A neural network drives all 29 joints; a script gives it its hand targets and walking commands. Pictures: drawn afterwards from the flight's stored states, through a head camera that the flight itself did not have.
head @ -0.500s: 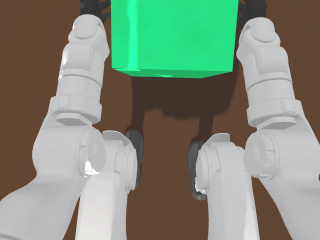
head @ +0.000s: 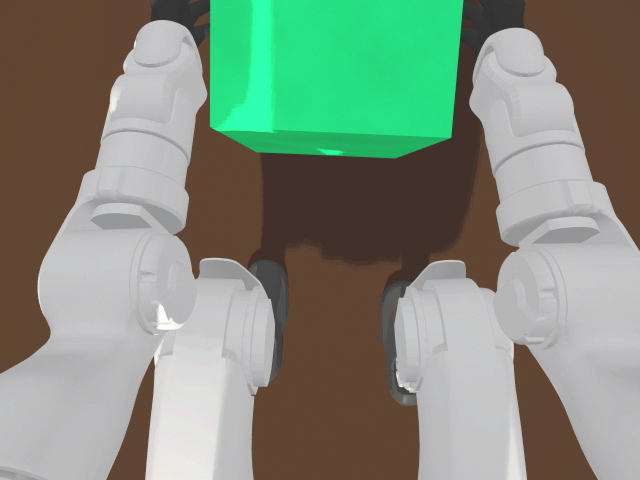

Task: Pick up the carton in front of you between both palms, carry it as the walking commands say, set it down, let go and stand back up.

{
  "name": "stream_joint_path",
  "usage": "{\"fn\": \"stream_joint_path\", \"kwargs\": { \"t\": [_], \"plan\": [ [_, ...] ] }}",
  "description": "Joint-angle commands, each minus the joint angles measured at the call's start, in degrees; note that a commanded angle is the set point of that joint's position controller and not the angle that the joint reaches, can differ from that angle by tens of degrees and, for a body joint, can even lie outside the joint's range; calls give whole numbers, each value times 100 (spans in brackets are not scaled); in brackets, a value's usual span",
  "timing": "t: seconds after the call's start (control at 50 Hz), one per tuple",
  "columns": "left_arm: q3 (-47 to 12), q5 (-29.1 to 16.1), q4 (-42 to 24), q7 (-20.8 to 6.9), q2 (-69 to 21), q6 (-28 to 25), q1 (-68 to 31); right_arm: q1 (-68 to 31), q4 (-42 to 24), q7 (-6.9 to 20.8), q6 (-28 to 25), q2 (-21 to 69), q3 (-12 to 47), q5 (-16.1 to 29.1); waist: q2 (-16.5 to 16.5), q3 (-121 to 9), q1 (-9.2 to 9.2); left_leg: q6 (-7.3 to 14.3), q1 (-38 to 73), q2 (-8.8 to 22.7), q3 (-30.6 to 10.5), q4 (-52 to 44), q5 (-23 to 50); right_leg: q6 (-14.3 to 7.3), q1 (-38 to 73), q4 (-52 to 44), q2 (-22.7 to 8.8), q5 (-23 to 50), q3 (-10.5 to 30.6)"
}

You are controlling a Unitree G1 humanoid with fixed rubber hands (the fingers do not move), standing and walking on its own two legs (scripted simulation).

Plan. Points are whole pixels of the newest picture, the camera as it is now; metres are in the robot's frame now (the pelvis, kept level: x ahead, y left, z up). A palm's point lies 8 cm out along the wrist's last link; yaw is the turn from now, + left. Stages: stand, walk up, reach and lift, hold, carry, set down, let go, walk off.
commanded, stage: set down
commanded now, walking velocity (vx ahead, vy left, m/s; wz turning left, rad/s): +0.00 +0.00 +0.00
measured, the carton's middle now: (331, 58) +0.54 +0.02 -0.24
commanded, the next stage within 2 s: let go in 1.94 s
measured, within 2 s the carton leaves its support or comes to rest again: rests again in 0.02 s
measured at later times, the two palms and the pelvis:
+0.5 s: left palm (173, 34) +0.54 +0.17 -0.17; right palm (494, 35) +0.54 -0.14 -0.17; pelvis -0.01 +0.00 -0.01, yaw +1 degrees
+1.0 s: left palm (143, 28) +0.54 +0.20 -0.16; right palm (549, 9) +0.56 -0.18 -0.16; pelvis +0.00 +0.00 -0.01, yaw +0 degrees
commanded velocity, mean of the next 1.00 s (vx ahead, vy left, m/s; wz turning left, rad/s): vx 0.00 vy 0.00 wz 0.00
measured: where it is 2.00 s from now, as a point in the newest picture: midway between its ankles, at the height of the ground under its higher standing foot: (334, 351)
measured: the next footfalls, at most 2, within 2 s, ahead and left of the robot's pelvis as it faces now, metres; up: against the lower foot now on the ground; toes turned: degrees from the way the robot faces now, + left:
none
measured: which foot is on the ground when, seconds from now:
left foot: down 0.00-1.00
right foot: down 0.00-1.00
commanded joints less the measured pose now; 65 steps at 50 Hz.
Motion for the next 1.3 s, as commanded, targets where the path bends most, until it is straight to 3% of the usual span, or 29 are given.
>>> {"fn": "stream_joint_path", "kwargs": {
  "t": [0.0, 0.26, 0.52, 0.58, 0.64, 0.68, 0.78, 0.88, 0.94, 1.04, 1.16, 1.28],
  "plan": [
    [-1678, -499, -503, -1493, -5297, -197, -2946, -3450, -720, 1546, -281, 4889, 1822, 402, -360, -5872, -107, 164, 3266, -454, 458, -458, 1714, -37, 2381, -1199, 264, 1840, -241],
    [-1332, -304, 35, -1499, -4645, -186, -2675, -2702, -44, 1755, -142, 4270, 1123, -217, -205, -4335, -351, 197, 3006, -477, 289, -478, 1073, -143, 1720, -1149, 167, 1143, -218],
    [-780, -1, 401, -1424, -3652, -219, -2369, -2325, 352, 1645, -90, 3505, 594, -655, -245, -3639, -274, 163, 2682, -423, 340, -409, 559, -152, 1934, -1172, 124, 850, -54],
    [-535, 23, 424, -1212, -2696, -351, -2148, -2238, 413, 1394, -222, 2553, 374, -691, -245, -3798, -217, 78, 2859, -349, 413, -376, 596, -61, 2174, -1154, 74, 918, -70],
    [146, 72, 569, -452, 523, -697, -1319, -1642, 344, 568, -547, -658, -187, -577, -231, -4224, -178, -25, 3309, -175, 460, -391, 707, 79, 2515, -1181, -90, 983, -123],
    [-86, -299, 566, -65, 1369, -886, -1568, -1929, 299, 166, -729, -1508, 13, -89, -264, -4830, -93, -35, 3598, -82, 442, -362, 1061, 145, 2722, -1154, -128, 1287, -54],
    [-746, -1107, 346, 59, 1554, -1139, -1979, -2377, 229, 72, -962, -1575, 929, 1050, -346, -5816, 60, 60, 3882, 37, 310, -165, 2011, 160, 2976, -900, -260, 2109, 22],
    [-1031, -1430, 98, 70, 1602, -1146, -1731, -2079, 201, 122, -951, -1609, 1282, 1527, -270, -6638, 178, 76, 4411, 87, 325, -202, 2407, 167, 3215, -885, -267, 2382, -54],
    [-1023, -1454, -124, 118, 1580, -1074, -1435, -1770, 51, 68, -898, -1706, 1206, 1515, -217, -7375, 155, 62, 4902, 48, 386, -319, 2528, 163, 3480, -1009, -222, 2439, -183],
    [-871, -1269, -968, 192, 1457, -786, -1157, -1474, -750, -64, -662, -1765, 784, 1164, -166, -8387, 4, 68, 5407, -96, 518, -808, 2438, 90, 3917, -1549, -74, 2322, -313],
    [-543, -848, -711, 147, 1102, -568, -750, -1105, -471, 8, -485, -1428, 339, 739, -224, -6911, -4, 81, 4425, -133, 516, -1573, 1626, 74, 3282, -2245, -68, 1684, -261],
    [-379, -632, -637, 78, 983, -590, -657, -996, -267, 126, -534, -1302, 247, 622, -204, -6886, 41, 45, 4423, -129, 500, -2179, 1528, 99, 3260, -2797, -48, 1659, -258]
  ]
}}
